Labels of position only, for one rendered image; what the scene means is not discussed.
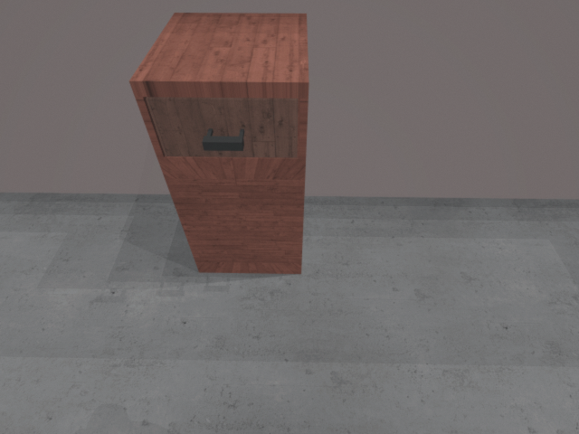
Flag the cabinet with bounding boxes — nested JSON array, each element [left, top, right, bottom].
[[129, 13, 309, 274]]

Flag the drawer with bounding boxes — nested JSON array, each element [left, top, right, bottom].
[[146, 97, 299, 158]]

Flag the handle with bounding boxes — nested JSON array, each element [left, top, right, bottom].
[[202, 128, 244, 151]]

